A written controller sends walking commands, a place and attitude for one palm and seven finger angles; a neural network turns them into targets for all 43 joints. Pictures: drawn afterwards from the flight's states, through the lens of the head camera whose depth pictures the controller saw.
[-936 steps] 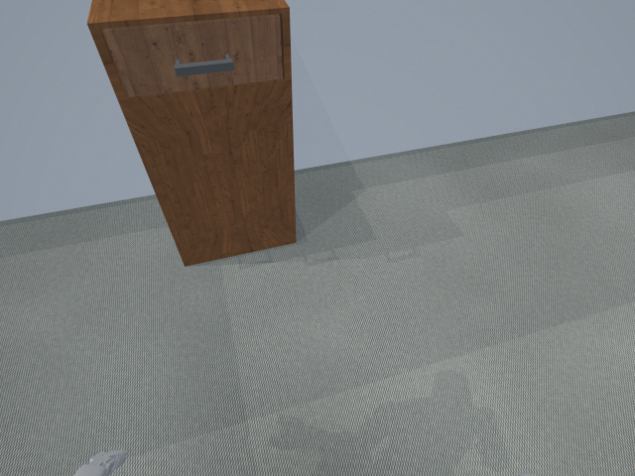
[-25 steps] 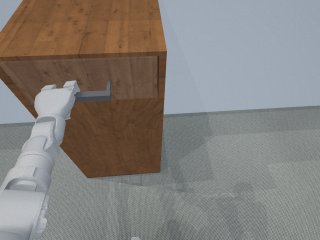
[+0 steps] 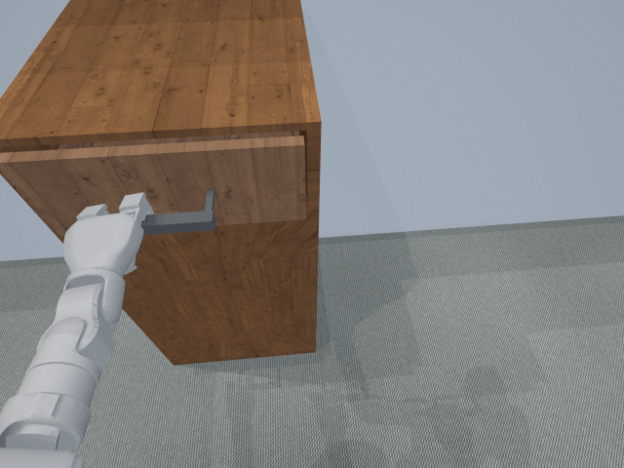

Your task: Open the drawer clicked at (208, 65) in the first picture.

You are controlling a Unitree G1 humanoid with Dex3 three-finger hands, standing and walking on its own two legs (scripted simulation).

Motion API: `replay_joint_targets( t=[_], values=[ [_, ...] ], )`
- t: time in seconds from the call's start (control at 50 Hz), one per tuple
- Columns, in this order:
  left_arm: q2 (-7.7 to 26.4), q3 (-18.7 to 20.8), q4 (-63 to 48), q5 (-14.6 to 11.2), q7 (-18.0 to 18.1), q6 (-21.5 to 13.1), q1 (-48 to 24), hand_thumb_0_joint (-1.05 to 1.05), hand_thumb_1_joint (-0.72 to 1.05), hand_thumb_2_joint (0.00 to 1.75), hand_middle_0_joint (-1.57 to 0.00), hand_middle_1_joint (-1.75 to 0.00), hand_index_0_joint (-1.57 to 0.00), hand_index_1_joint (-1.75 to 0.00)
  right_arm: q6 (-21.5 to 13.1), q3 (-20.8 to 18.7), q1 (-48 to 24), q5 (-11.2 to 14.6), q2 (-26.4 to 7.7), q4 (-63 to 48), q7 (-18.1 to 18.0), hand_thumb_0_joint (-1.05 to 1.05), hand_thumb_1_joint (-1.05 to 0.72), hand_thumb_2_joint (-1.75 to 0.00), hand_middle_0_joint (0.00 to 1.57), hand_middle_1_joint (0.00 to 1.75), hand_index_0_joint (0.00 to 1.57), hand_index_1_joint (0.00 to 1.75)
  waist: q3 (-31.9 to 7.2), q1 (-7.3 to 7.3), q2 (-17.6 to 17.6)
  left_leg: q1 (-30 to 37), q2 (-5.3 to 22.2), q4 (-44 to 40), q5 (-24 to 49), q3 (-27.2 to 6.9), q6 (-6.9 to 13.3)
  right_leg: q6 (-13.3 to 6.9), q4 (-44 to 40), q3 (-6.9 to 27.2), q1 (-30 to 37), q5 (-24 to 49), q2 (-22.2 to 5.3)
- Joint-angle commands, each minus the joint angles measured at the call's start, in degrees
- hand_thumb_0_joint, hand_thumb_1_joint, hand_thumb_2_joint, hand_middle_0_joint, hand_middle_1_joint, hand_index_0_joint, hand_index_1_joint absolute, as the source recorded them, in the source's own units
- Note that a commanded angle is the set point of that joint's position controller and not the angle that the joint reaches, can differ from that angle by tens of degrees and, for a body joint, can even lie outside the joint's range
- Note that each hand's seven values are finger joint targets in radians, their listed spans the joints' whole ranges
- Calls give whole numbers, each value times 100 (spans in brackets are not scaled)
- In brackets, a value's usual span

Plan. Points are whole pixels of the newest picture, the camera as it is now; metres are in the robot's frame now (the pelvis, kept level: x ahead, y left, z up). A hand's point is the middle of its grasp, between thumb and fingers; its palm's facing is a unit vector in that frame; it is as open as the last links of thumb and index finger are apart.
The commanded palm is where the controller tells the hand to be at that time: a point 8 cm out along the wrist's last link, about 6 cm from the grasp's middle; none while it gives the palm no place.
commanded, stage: pull the drawer open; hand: left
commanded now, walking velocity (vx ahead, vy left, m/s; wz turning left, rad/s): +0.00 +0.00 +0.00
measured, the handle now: (166, 212) +0.45 +0.22 +0.05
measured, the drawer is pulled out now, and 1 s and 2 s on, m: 0.02 0.16 0.27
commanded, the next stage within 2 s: none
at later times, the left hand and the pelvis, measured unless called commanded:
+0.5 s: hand (114, 315) +0.30 +0.26 +0.03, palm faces +0.01 -0.08 -1.00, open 5.8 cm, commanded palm +0.27 +0.25 +0.09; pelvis +0.00 -0.01 +0.00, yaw +2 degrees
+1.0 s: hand (104, 360) +0.25 +0.25 +0.03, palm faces +0.02 -0.08 -1.00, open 5.9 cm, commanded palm +0.21 +0.24 +0.09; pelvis -0.01 -0.02 +0.00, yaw +2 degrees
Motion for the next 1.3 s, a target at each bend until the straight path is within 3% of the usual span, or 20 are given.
replay_joint_targets(
  t=[0.0, 0.06, 0.1, 0.16, 0.22, 0.26, 0.44, 0.48, 0.54, 0.56, 0.68, 0.76, 0.82, 0.86, 0.92, 0.98, 1.02, 1.2, 1.26, 1.28],
  values=[
    [1095, 249, -1412, -7, 124, 69, -728, 0, 90, 90, -40, -135, -40, -135, -232, -245, -195, -14, -832, -706, -48, 0, -90, -90, 20, 30, 20, 30, -1608, 182, 130, 1851, 159, -267, 3686, -53, -34, -229, -240, -546, 597, 2588, 59],
    [1265, 437, -1793, -42, 126, 138, -361, 0, 90, 90, -40, -135, -40, -135, -260, -212, -304, -46, -842, -760, -56, 0, -90, -90, 20, 30, 20, 30, -1779, 248, 72, 1936, 151, -267, 3870, -63, -44, -223, -231, -514, 831, 2798, 35],
    [992, 247, -2070, -70, 110, 169, -153, 0, 90, 90, -40, -135, -40, -135, -306, -201, -423, -45, -795, -813, -41, 0, -90, -90, 20, 30, 20, 30, -1643, 246, 177, 2007, 156, -275, 3851, -64, -51, -206, -241, -535, 750, 2772, 20],
    [1079, 380, -2404, -73, 134, 218, 136, 0, 90, 90, -40, -135, -40, -135, -340, -178, -556, -68, -793, -830, -40, 0, -90, -90, 20, 30, 20, 30, -1665, 285, 117, 2110, 181, -272, 4051, -115, -72, -213, -226, -544, 803, 2797, 9],
    [736, 75, -2720, -32, 155, 265, 154, 0, 90, 90, -40, -135, -40, -135, -380, -145, -660, -84, -744, -858, -20, 0, -90, -90, 20, 30, 20, 30, -1552, 250, 201, 2241, 198, -290, 4035, -195, -111, -202, -211, -603, 586, 2568, 1],
    [887, 242, -2882, -56, 174, 280, 333, 0, 90, 90, -40, -135, -40, -135, -397, -152, -724, -109, -758, -875, -34, 0, -90, -90, 20, 30, 20, 30, -1549, 289, 102, 2223, 187, -292, 4004, -171, -99, -214, -241, -580, 725, 2609, -8],
    [671, 24, -3018, 81, 195, 319, 387, 0, 90, 90, -40, -135, -40, -135, -437, -65, -1016, -132, -668, -849, -110, 0, -90, -90, 20, 30, 20, 30, -1275, 320, 128, 2105, 77, -372, 3207, -122, -107, -242, -276, -554, 666, 2321, -29],
    [650, -6, -3260, 69, 202, 285, 383, 0, 90, 90, -40, -135, -40, -135, -457, -54, -1065, -150, -647, -865, -110, 0, -90, -90, 20, 30, 20, 30, -1401, 351, 177, 2184, 81, -387, 3232, -127, -106, -248, -264, -543, 740, 2354, -46],
    [689, 94, -3197, 15, 186, 274, 786, 0, 90, 90, -40, -135, -40, -135, -491, -39, -1133, -157, -636, -866, -132, 0, -90, -90, 20, 30, 20, 30, -1326, 388, -81, 2049, 37, -396, 3005, -81, -78, -231, -294, -512, 889, 2466, -48],
    [832, 233, -3235, -9, 178, 246, 887, 0, 90, 90, -40, -135, -40, -135, -494, -36, -1148, -162, -663, -859, -141, 0, -90, -90, 20, 30, 20, 30, -1369, 427, -72, 2000, 34, -423, 2976, -79, -89, -243, -303, -485, 996, 2472, -53],
    [835, 348, -3496, -71, 194, 104, 1461, 0, 90, 90, -40, -135, -40, -135, -583, -3, -1323, -168, -615, -915, -163, 0, -90, -90, 20, 30, 20, 30, -1114, 505, -65, 1826, -25, -474, 2555, -12, -55, -231, -351, -414, 1074, 2519, -93],
    [736, 284, -3624, -75, 247, 62, 1492, 0, 90, 90, -40, -135, -40, -135, -623, -1, -1369, -164, -608, -916, -159, 0, -90, -90, 20, 30, 20, 30, -917, 447, -60, 1762, -26, -507, 2292, -29, -71, -234, -373, -438, 925, 2202, -79],
    [549, 146, -3835, -56, 336, 46, 1676, 0, 90, 90, -40, -135, -40, -135, -690, -19, -1372, -174, -581, -938, -136, 0, -90, -90, 20, 30, 20, 30, -1005, 468, 45, 1874, -14, -485, 2349, -47, -69, -243, -337, -472, 855, 2155, -86],
    [661, 265, -3949, -58, 378, 61, 1849, 0, 90, 90, -40, -135, -40, -135, -692, -18, -1407, -191, -605, -943, -129, 0, -90, -90, 20, 30, 20, 30, -1095, 517, 69, 1868, -26, -480, 2362, -41, -85, -249, -330, -441, 946, 2197, -84],
    [581, 199, -3991, -43, 417, 105, 1940, 0, 90, 90, -40, -135, -40, -135, -725, -15, -1450, -182, -591, -945, -122, 0, -90, -90, 20, 30, 20, 30, -945, 474, -116, 1804, -26, -485, 2175, -48, -73, -231, -337, -439, 859, 2115, -92],
    [718, 377, -4196, -34, 444, 105, 2345, 0, 90, 90, -40, -135, -40, -135, -742, -3, -1517, -199, -576, -969, -120, 0, -90, -90, 20, 30, 20, 30, -1058, 578, -44, 1851, -26, -475, 2291, -27, -79, -242, -316, -401, 987, 2243, -110],
    [497, 198, -4384, -68, 442, 126, 2603, 0, 90, 90, -40, -135, -40, -135, -764, 15, -1566, -190, -546, -1005, -88, 0, -90, -90, 20, 30, 20, 30, -953, 552, -27, 1869, -21, -457, 2374, -39, -82, -232, -304, -437, 926, 2301, -108],
    [543, 409, -4978, -83, 494, 137, 3601, 0, 90, 90, -40, -135, -40, -135, -790, 68, -1653, -224, -515, -1104, -7, 0, -90, -90, 20, 30, 20, 30, -835, 630, -112, 1868, 16, -377, 2611, -82, -114, -222, -207, -438, 882, 2417, -106],
    [404, 292, -5404, -74, 524, 105, 3833, 0, 90, 90, -40, -135, -40, -135, -794, 74, -1667, -257, -505, -1152, 55, 0, -90, -90, 20, 30, 20, 30, -923, 638, 147, 2002, 59, -324, 2883, -114, -134, -237, -148, -478, 816, 2386, -114],
    [435, 371, -5405, -88, 539, 110, 4129, 0, 90, 90, -40, -135, -40, -135, -805, 72, -1632, -256, -485, -1170, 69, 0, -90, -90, 20, 30, 20, 30, -924, 682, 49, 1991, 67, -301, 2881, -105, -130, -225, -127, -494, 834, 2398, -120]
  ],
)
